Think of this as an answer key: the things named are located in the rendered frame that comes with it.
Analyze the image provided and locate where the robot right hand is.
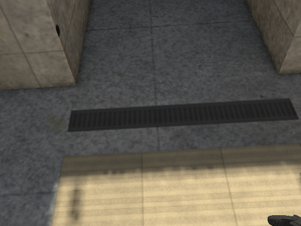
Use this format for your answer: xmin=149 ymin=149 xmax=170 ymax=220
xmin=267 ymin=215 xmax=301 ymax=226

